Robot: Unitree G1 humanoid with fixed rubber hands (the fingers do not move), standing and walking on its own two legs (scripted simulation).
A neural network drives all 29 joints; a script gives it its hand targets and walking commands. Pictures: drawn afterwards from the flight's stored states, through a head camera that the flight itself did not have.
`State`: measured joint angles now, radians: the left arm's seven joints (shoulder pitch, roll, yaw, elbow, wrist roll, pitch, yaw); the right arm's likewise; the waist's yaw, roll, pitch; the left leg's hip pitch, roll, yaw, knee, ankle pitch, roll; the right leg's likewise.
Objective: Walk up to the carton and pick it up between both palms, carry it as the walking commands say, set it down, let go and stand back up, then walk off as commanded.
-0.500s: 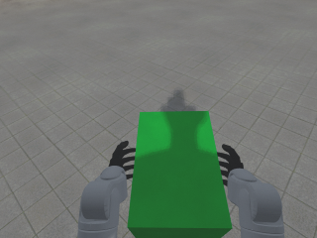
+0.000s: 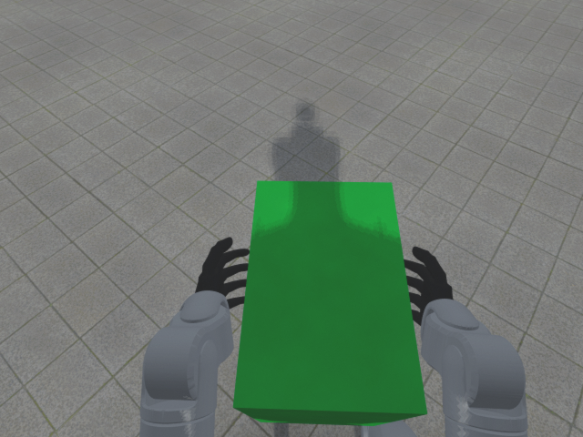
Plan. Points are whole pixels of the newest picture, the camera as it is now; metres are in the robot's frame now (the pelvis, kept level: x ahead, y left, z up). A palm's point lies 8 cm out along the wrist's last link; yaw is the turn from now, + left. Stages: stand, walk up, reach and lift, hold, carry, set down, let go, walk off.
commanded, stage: carry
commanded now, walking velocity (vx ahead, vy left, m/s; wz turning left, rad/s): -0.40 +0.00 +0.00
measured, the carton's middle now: (320, 313) +0.30 +0.00 -0.01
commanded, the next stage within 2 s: none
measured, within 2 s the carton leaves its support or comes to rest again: neither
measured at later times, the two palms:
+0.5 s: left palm out of the picture +0.03 +0.05 +0.09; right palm out of the picture +0.02 -0.22 +0.07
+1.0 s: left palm out of the picture -0.27 +0.07 +0.07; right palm out of the picture -0.28 -0.19 +0.07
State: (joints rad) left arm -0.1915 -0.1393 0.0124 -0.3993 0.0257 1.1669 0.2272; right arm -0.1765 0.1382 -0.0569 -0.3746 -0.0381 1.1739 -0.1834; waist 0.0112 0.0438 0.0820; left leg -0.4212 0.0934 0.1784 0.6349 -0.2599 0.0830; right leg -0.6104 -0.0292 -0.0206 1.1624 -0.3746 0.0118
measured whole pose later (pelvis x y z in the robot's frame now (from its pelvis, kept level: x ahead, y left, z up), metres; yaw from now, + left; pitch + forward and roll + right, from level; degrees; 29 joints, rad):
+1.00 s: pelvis -0.55 -0.06 -0.02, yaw -1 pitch +1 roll -4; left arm -0.19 -0.14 0.02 -0.41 0.02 1.17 0.23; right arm -0.19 0.14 -0.05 -0.37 -0.04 1.18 -0.19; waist 0.01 0.05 0.04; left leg -0.57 0.11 0.17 0.44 0.09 0.08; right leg -0.31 -0.02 -0.11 0.81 -0.43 0.01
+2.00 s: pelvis -1.13 -0.10 -0.01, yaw +0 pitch +1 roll +4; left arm -0.22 -0.15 0.04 -0.36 0.02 1.11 0.20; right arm -0.21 0.14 -0.06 -0.37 -0.04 1.16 -0.22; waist 0.00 -0.02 0.06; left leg -0.43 0.00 0.15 0.96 -0.42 0.00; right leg -0.53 -0.12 -0.10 0.62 -0.11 -0.04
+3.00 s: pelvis -1.67 -0.09 +0.00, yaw +0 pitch +2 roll -3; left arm -0.19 -0.14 0.04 -0.37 0.01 1.19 0.23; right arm -0.19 0.14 -0.05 -0.33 -0.04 1.20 -0.19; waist 0.02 0.04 0.03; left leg -0.45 0.10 0.13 0.57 -0.15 0.03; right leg -0.51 -0.07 -0.06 1.12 -0.41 0.01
